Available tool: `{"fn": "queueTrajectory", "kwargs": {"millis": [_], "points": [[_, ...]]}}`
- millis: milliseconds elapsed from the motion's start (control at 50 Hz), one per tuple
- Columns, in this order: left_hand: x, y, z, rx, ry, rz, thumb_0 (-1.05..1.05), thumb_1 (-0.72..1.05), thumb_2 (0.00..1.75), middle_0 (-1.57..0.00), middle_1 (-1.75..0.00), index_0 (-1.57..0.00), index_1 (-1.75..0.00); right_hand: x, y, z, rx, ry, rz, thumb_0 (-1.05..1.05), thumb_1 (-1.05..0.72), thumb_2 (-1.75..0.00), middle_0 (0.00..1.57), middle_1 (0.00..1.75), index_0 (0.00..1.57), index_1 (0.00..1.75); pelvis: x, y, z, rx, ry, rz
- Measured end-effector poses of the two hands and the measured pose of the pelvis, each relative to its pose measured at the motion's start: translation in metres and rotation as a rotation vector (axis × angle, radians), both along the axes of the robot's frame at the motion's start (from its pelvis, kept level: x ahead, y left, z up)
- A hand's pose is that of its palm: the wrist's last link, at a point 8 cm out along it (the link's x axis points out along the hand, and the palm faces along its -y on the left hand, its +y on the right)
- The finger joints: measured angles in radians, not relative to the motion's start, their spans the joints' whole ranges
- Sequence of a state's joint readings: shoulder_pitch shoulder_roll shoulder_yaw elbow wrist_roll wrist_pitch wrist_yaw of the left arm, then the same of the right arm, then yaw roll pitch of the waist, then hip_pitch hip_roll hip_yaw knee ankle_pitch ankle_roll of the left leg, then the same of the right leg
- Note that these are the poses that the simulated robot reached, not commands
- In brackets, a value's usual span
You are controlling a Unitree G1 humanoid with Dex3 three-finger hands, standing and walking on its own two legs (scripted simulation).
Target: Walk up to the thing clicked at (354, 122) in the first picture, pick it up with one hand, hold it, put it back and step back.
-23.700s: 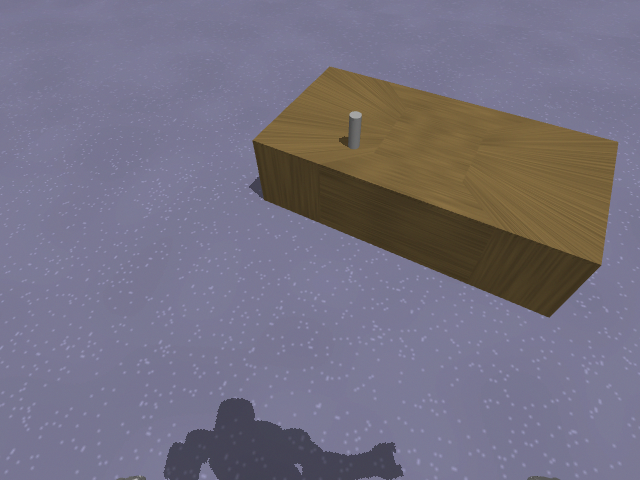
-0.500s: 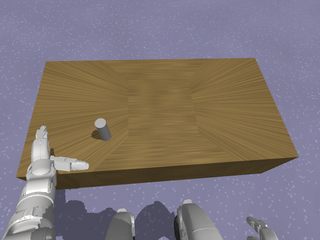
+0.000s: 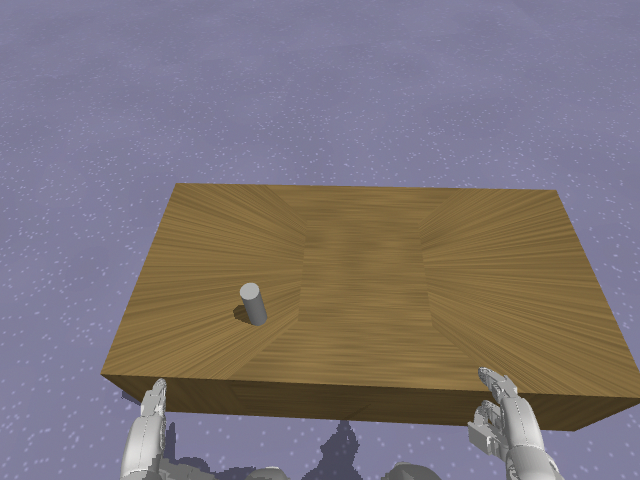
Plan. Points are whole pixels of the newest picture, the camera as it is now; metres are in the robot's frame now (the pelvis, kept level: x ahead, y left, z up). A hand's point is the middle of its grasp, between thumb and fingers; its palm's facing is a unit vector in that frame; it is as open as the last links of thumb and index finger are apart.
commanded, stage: home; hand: left
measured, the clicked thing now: (254, 305) +0.51 +0.18 -0.34
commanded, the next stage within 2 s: stand in 1.82 s
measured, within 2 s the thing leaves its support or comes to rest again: neither
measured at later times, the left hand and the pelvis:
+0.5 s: hand out of the picture +0.13 +0.21 -0.10, palm faces -0.03 -0.93 -0.36, open 17.5 cm; pelvis -0.01 +0.00 +0.01, yaw +0 degrees
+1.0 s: hand out of the picture +0.03 +0.25 -0.11, palm faces +0.01 -0.92 -0.39, open 17.4 cm; pelvis -0.02 +0.00 +0.04, yaw +1 degrees
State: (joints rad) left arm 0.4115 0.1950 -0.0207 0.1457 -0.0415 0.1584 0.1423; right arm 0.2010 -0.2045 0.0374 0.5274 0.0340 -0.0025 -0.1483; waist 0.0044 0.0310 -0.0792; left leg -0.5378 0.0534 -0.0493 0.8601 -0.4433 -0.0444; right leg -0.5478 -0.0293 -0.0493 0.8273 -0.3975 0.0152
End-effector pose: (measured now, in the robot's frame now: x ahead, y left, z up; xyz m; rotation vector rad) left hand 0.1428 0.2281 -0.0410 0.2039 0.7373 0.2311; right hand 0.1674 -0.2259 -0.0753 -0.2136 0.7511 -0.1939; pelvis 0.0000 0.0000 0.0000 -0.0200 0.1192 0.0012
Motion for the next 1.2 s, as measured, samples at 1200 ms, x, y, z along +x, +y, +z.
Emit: {"fn": "queueTrajectory", "kwargs": {"millis": [1200], "points": [[-0.134, 0.061, -0.027, 0.086, 0.541, 0.059, -0.01, -0.51, 0.06, -0.06, -0.05, -0.06, -0.05, -0.136, -0.062, -0.019, -0.022, 0.502, 0.016, 0.01, -0.91, -0.90, 0.20, 0.30, 0.20, 0.30, -0.023, -0.008, 0.042, 0.019, -0.193, 0.020]]}}
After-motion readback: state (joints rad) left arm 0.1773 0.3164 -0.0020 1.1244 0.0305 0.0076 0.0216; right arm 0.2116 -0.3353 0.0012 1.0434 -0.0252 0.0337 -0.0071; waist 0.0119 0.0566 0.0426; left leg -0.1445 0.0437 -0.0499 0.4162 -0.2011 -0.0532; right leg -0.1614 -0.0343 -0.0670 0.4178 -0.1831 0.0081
